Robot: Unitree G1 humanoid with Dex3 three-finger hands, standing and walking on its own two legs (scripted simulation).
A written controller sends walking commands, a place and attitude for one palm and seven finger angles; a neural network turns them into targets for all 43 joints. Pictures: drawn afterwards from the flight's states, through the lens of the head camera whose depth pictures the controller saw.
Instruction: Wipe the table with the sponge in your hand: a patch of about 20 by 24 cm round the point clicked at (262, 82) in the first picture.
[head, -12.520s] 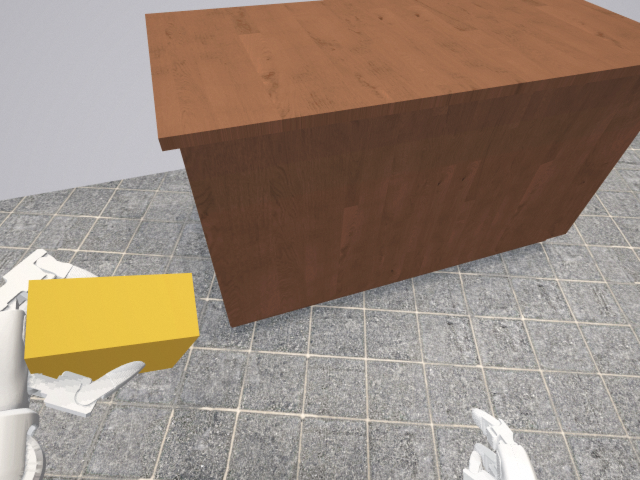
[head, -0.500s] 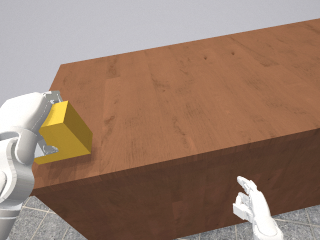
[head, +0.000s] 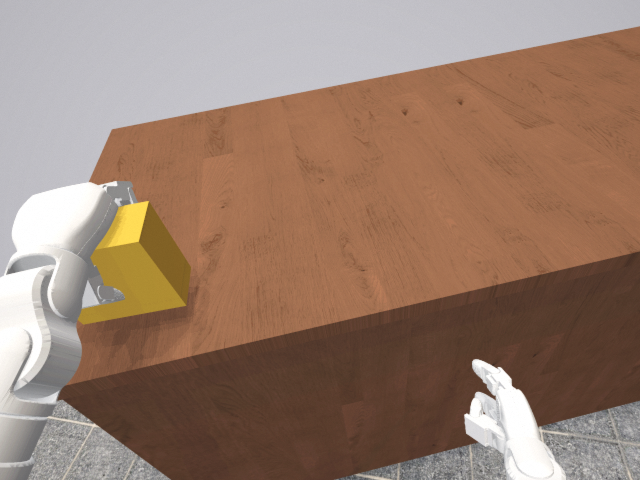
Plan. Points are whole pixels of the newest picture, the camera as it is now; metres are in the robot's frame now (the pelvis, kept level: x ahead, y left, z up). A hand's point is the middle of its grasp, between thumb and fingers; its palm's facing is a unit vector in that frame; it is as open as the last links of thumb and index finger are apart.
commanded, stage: move the sponge above the wiping area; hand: left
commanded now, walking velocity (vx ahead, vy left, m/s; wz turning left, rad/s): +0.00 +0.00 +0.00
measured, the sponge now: (123, 276) +0.27 +0.29 +0.15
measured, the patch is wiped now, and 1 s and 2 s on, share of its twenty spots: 0.00 0.00 0.00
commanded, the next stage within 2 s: lower the sponge onto the table in 1.44 s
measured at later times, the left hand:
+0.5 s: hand (96, 239) +0.29 +0.31 +0.20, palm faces +0.12 -0.01 -0.99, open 10.2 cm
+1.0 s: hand (92, 234) +0.28 +0.31 +0.21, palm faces +0.14 +0.00 -0.99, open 10.2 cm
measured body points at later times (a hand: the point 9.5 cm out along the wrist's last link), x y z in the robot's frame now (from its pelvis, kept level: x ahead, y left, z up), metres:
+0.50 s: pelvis +0.01 +0.01 +0.00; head +0.01 -0.04 +0.45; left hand +0.28 +0.31 +0.25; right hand +0.27 -0.18 -0.08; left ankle +0.04 +0.15 -0.74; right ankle +0.02 -0.11 -0.74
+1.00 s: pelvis +0.01 +0.00 +0.00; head +0.00 -0.05 +0.45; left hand +0.27 +0.30 +0.26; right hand +0.28 -0.17 -0.07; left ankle +0.04 +0.15 -0.74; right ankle +0.02 -0.11 -0.74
